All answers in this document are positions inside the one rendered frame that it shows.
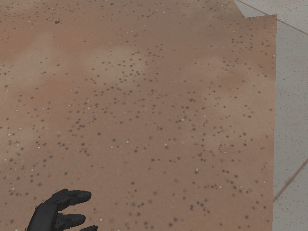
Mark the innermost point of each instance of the robot left hand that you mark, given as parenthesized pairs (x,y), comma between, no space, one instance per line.
(47,218)

